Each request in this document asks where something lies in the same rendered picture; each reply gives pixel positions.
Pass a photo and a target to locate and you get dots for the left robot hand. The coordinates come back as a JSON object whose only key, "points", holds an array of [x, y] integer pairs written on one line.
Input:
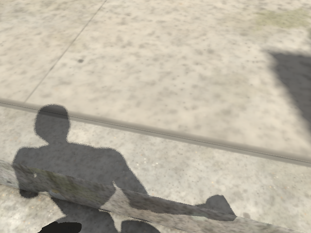
{"points": [[62, 227]]}

